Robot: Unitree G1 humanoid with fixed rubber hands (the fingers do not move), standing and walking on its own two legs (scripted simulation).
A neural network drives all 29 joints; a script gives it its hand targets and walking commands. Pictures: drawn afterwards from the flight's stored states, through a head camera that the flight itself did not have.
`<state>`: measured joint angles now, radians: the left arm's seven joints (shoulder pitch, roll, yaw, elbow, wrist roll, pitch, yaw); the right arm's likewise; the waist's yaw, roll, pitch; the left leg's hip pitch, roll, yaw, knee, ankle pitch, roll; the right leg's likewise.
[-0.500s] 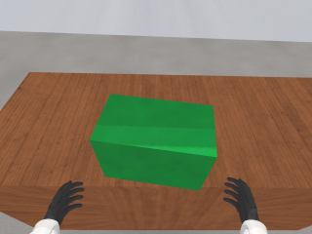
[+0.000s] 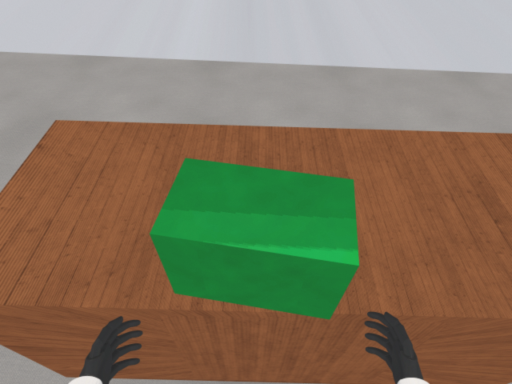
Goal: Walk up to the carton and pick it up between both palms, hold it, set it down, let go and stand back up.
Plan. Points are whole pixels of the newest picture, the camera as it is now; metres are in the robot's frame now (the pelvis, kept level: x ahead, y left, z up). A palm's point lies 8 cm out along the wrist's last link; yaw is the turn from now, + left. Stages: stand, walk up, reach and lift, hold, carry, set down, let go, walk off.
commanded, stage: set down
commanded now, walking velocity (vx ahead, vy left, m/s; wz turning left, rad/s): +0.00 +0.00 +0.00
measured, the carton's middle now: (258, 239) +0.36 +0.01 -0.02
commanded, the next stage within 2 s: let go in 0.08 s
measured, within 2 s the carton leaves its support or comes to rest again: neither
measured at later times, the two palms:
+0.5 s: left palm (105, 381) +0.15 +0.24 -0.08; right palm out of the picture +0.14 -0.22 -0.08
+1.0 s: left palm out of the picture +0.11 +0.27 -0.10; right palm out of the picture +0.10 -0.24 -0.10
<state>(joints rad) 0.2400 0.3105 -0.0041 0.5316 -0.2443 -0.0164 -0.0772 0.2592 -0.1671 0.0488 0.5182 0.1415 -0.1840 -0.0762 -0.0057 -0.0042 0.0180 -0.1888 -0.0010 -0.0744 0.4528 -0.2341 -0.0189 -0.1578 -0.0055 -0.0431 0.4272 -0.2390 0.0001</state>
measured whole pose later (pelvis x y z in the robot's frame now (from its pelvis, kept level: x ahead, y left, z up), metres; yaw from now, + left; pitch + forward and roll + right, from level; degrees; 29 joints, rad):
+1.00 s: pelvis +0.00 +0.01 +0.00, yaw +0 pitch -3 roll -1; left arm 0.24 0.30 0.00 0.70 -0.12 0.03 0.01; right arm 0.26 -0.21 -0.05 0.75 -0.01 -0.03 0.01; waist 0.01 0.00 0.02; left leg -0.20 0.00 -0.07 0.51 -0.27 -0.01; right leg -0.16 -0.01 -0.04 0.47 -0.26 0.00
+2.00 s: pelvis +0.00 +0.00 +0.00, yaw +0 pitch -3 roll +0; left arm 0.24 0.30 0.00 0.84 -0.12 0.00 0.01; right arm 0.26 -0.21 -0.05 0.85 -0.01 -0.01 0.01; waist 0.01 0.00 0.02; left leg -0.18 0.00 -0.07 0.47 -0.25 -0.02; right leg -0.16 -0.01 -0.04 0.47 -0.26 -0.01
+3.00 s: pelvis -0.01 -0.01 +0.00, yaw +0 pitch -4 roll +0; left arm 0.24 0.30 0.00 0.89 -0.12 -0.01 0.01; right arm 0.26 -0.21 -0.05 0.89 -0.01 -0.01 0.01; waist 0.01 0.00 0.02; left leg -0.17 0.00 -0.07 0.45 -0.23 -0.03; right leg -0.16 -0.01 -0.04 0.47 -0.25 -0.01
